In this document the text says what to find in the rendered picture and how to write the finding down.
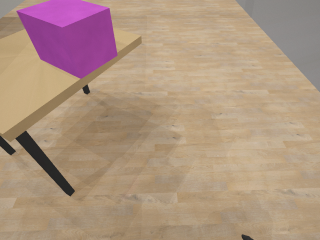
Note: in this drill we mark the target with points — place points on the carton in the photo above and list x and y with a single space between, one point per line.
73 35

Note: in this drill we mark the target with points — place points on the table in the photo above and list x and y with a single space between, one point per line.
31 88

